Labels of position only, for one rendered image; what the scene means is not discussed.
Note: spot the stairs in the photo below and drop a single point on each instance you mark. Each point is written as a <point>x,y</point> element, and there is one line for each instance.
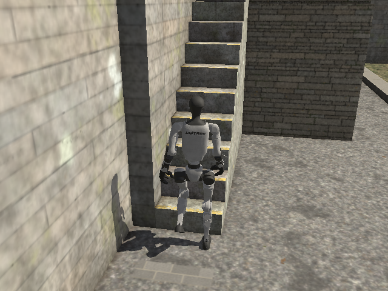
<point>214,69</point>

